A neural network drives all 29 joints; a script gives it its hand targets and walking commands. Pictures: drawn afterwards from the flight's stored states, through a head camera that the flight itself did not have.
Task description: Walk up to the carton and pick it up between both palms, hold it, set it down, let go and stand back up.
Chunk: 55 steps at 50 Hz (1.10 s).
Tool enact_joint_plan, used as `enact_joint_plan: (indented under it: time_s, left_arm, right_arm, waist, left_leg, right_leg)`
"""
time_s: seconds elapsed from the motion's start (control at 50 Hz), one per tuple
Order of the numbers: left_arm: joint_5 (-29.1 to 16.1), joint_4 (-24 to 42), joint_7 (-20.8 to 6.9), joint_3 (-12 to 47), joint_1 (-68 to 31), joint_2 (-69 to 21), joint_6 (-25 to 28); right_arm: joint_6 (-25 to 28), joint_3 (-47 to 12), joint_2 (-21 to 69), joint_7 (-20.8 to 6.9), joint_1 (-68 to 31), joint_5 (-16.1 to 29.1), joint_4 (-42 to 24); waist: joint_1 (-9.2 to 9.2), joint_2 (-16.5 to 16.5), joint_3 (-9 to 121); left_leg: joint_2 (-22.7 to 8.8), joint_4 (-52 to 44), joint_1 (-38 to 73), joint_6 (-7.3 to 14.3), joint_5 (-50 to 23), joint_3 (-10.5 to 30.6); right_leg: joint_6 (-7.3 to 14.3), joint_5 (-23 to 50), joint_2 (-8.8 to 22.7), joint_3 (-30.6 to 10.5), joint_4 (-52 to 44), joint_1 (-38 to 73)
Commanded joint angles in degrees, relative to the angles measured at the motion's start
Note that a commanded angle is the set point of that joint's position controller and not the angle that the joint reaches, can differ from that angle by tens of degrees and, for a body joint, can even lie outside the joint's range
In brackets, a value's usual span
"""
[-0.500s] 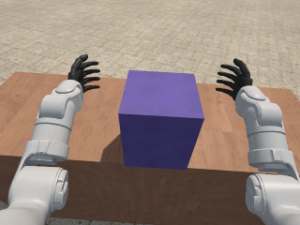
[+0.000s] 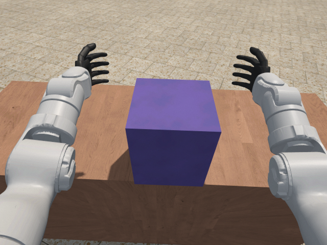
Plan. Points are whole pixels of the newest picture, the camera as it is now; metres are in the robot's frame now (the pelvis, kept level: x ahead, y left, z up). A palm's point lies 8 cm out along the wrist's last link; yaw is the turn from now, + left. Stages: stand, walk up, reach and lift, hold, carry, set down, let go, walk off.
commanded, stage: reach and lift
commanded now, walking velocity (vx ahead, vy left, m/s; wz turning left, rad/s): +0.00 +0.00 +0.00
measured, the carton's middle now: (170, 133) +0.42 -0.04 +0.03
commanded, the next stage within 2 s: none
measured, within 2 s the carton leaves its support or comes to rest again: leaves its support in 1.96 s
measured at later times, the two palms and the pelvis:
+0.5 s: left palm (96, 109) +0.45 +0.16 +0.11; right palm (245, 115) +0.41 -0.24 +0.11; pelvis -0.01 +0.00 +0.00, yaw +0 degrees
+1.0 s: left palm (109, 131) +0.43 +0.14 +0.04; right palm (238, 136) +0.39 -0.24 +0.04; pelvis +0.00 +0.00 -0.01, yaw +0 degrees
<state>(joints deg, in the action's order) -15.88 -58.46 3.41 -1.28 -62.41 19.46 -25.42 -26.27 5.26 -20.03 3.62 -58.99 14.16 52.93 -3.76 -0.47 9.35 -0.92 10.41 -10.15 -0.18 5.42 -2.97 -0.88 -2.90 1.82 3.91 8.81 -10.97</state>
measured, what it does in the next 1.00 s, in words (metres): stands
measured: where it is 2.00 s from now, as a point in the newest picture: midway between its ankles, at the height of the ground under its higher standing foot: outside the picture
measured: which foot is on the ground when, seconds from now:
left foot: down 0.00-1.00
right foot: down 0.00-1.00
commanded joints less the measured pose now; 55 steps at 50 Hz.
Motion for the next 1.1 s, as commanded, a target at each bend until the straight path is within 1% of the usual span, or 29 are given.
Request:
enact_joint_plan:
  time_s: [0.0,0.08,0.16,0.22,0.28,0.34,0.42,0.48,0.54,0.62,0.7,0.78,0.84,0.92,0.98,1.04,1.08]
  left_arm:
    - [0.37,4.56,-0.03,-1.25,-21.51,5.57,4.13]
    - [0.24,3.74,0.51,-1.32,-22.76,5.63,7.54]
    - [-0.13,1.47,1.43,-1.05,-23.37,5.81,10.64]
    - [-0.36,-0.73,2.16,-0.52,-23.27,5.86,12.80]
    - [-0.76,-3.46,2.59,0.31,-21.89,5.26,15.02]
    - [-0.87,-6.30,2.30,1.24,-19.15,4.44,17.61]
    - [-0.53,-7.84,1.20,2.29,-14.72,3.45,22.50]
    - [-0.18,-6.60,0.05,2.82,-12.20,2.43,27.01]
    - [-0.30,-4.19,-0.82,3.00,-11.05,1.76,30.93]
    - [-0.14,-0.98,-1.08,3.45,-9.87,1.18,34.25]
    - [1.02,-0.77,-0.65,3.56,-6.79,0.49,35.40]
    - [2.71,-3.27,-0.08,3.10,-3.76,-0.69,35.24]
    - [3.56,-4.98,0.41,2.65,-2.44,-1.40,35.07]
    - [3.90,-6.91,0.91,2.45,-1.40,-2.63,35.54]
    - [3.62,-6.57,1.15,2.52,-1.87,-3.66,36.74]
    - [3.19,-5.49,1.27,2.97,-2.30,-4.67,38.21]
    - [2.99,-4.77,1.41,3.36,-2.52,-5.35,39.24]
  right_arm:
    - [4.08,1.36,-6.84,-0.16,-20.81,-0.55,-4.46]
    - [7.51,0.82,-6.72,0.12,-21.97,-0.04,-4.35]
    - [10.89,-0.71,-6.42,0.31,-22.99,1.08,-3.31]
    - [13.23,-2.03,-6.30,0.28,-22.56,2.04,-1.02]
    - [15.60,-3.09,-6.06,0.11,-20.90,2.35,1.54]
    - [18.29,-3.79,-5.78,-0.34,-17.92,2.05,4.13]
    - [23.13,-3.95,-5.25,-1.14,-13.19,1.22,5.98]
    - [27.54,-3.55,-4.87,-1.85,-10.53,0.51,5.04]
    - [31.47,-3.52,-4.71,-2.36,-9.45,0.20,2.18]
    - [34.74,-3.83,-3.61,-2.73,-7.80,0.71,-0.33]
    - [35.98,-3.93,-2.48,-2.80,-4.54,0.46,0.29]
    - [36.22,-3.91,-1.40,-2.76,-2.01,-0.11,2.44]
    - [36.37,-3.69,-1.00,-2.47,-0.67,-0.92,3.98]
    - [37.17,-3.98,-0.20,-2.05,-0.24,-1.55,5.45]
    - [38.39,-4.53,0.67,-1.66,-0.61,-1.59,5.21]
    - [39.96,-5.28,1.36,-1.24,-1.28,-1.42,4.04]
    - [40.91,-5.63,1.92,-0.97,-1.24,-1.28,3.57]
  waist:
    - [-0.76,0.12,17.94]
    - [-0.55,0.14,19.63]
    - [-0.25,1.12,20.84]
    - [0.17,0.76,21.73]
    - [0.07,0.72,22.27]
    - [-0.27,0.59,22.41]
    - [-0.93,0.32,23.83]
    - [-1.59,-0.45,27.05]
    - [-2.30,-0.55,31.58]
    - [-2.61,-1.22,35.56]
    - [-2.37,-1.65,35.79]
    - [-1.89,-1.60,32.24]
    - [-1.75,-0.96,28.93]
    - [-1.69,0.34,26.63]
    - [-1.82,1.00,27.70]
    - [-1.81,0.95,30.47]
    - [-1.84,0.33,32.22]
  left_leg:
    - [2.50,0.10,2.45,-1.63,-12.21,2.98]
    - [2.08,0.32,0.89,-1.25,-8.92,3.00]
    - [1.79,0.56,-1.88,-0.73,-4.33,2.94]
    - [1.60,0.89,-3.68,-0.47,-2.33,2.68]
    - [1.55,1.36,-4.61,-0.50,-2.20,2.77]
    - [1.47,1.66,-4.95,-0.75,-4.11,2.95]
    - [1.74,1.54,-4.05,-1.35,-9.23,3.42]
    - [1.94,1.84,-2.12,-2.05,-15.73,4.03]
    - [2.16,2.16,-0.26,-2.49,-20.81,4.42]
    - [2.20,2.32,0.57,-3.03,-24.08,4.67]
    - [2.12,1.72,-0.73,-3.38,-23.21,4.66]
    - [2.11,0.34,-4.00,-3.21,-18.24,4.16]
    - [2.12,-0.57,-6.21,-2.90,-14.59,3.77]
    - [2.24,-0.94,-7.85,-2.45,-11.62,3.35]
    - [2.31,-0.21,-7.94,-2.22,-12.16,3.31]
    - [2.45,0.92,-7.42,-2.30,-13.98,3.27]
    - [2.54,1.81,-7.12,-2.41,-15.49,3.27]
  right_leg:
    - [-1.17,19.49,-3.47,-3.77,3.41,13.01]
    - [-1.00,15.74,-3.13,-3.66,3.83,11.18]
    - [-1.02,10.51,-2.81,-3.45,4.48,8.14]
    - [-0.84,7.08,-2.69,-3.37,4.70,5.80]
    - [-0.75,5.60,-2.78,-3.16,4.56,3.49]
    - [-0.89,7.20,-2.85,-3.23,4.04,2.33]
    - [-1.30,13.24,-2.85,-3.49,3.11,3.04]
    - [-1.49,19.64,-3.07,-3.65,2.72,4.20]
    - [-1.68,24.63,-3.14,-3.66,2.53,5.49]
    - [-1.73,27.07,-3.03,-3.50,2.40,5.55]
    - [-1.73,25.69,-2.79,-3.41,1.91,4.98]
    - [-1.76,21.91,-2.47,-3.30,1.18,3.79]
    - [-1.85,19.38,-2.31,-3.07,0.92,2.72]
    - [-2.18,17.30,-2.24,-2.78,1.13,1.28]
    - [-2.39,18.15,-2.38,-2.73,2.11,0.70]
    - [-2.44,20.07,-2.57,-2.66,3.37,0.93]
    - [-2.43,21.32,-2.71,-2.61,4.19,0.85]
